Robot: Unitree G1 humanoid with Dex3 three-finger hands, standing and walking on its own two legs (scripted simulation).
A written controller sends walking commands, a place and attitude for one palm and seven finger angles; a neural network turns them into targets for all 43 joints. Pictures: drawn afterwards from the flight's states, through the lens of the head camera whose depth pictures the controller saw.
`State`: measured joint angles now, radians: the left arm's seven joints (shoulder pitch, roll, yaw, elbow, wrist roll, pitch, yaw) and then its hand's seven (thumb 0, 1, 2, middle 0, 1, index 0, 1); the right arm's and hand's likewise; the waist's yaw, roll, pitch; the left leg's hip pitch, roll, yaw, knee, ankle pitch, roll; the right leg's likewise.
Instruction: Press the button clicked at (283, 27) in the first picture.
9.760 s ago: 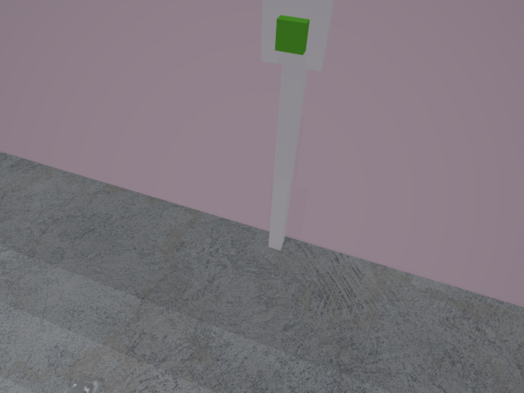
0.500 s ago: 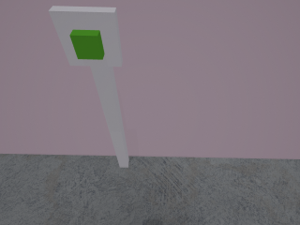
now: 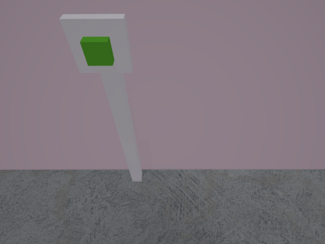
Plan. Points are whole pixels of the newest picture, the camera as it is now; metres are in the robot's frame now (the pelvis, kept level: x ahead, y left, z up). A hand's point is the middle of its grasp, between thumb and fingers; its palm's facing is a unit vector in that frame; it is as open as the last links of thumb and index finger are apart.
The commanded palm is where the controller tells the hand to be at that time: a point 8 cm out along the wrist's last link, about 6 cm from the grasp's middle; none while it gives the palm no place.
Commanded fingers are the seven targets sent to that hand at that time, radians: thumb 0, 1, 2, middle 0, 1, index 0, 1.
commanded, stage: come to a stop and stand still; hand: left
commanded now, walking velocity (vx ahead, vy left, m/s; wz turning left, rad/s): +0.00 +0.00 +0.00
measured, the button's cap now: (98, 51) +0.56 +0.21 +0.19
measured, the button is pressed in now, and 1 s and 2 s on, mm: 0 0 0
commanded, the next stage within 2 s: look again from close up in 0.88 s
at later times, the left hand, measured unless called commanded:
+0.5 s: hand out of the picture +0.04 +0.15 -0.17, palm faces +0.00 -0.98 -0.21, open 7.3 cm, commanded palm none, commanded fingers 0.00 0.90 0.90 -0.20 -0.30 -0.20 -0.30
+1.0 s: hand out of the picture +0.04 +0.13 -0.17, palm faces +0.02 -0.98 -0.21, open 7.3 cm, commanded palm none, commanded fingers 0.00 0.90 0.90 -0.20 -0.30 -0.20 -0.30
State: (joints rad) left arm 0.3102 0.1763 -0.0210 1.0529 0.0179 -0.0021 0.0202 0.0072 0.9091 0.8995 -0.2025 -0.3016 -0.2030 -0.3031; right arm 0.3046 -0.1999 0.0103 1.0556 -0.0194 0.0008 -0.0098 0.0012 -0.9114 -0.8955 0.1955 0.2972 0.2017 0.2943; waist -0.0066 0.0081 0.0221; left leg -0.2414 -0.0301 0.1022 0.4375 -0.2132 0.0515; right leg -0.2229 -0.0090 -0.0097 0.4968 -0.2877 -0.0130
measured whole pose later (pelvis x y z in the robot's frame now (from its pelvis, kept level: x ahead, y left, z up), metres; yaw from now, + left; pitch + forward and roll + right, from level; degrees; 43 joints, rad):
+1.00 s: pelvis +0.04 -0.04 +0.00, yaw +0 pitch +0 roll +1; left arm 0.28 0.17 -0.01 1.11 0.01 -0.02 0.03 0.01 0.91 0.90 -0.20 -0.30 -0.20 -0.30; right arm 0.25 -0.16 0.02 1.14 -0.01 -0.01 -0.04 0.00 -0.91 -0.90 0.19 0.30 0.20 0.29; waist 0.00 -0.01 0.02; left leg -0.15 0.03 0.07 0.43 -0.27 -0.02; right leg -0.11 0.06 -0.04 0.42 -0.32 -0.07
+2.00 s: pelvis -0.01 -0.04 -0.04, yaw +2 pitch +6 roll +1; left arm 0.47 0.15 0.05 0.09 -0.21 -0.36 -0.25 0.01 0.91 0.90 -0.55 -0.68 -0.55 -0.68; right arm 0.14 -0.28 -0.04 0.52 0.03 -0.19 -0.03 0.01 -0.91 -0.90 0.20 0.30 0.20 0.29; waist 0.00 -0.03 -0.11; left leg -0.56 0.01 0.04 0.83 -0.37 0.00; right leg -0.52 0.01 -0.07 0.87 -0.45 -0.06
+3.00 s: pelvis +0.00 -0.01 -0.01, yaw +4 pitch -2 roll -1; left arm 0.21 0.31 0.25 -0.29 -0.30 0.17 -0.27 0.02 0.90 0.90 -1.30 -1.50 -1.30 -1.50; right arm 0.19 -0.24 0.10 0.59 0.06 -0.23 -0.08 0.01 -0.90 -0.90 0.20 0.30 0.20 0.30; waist 0.06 0.05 -0.05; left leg -0.25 -0.01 0.01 0.57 -0.29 0.03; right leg -0.17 0.01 -0.09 0.54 -0.33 -0.03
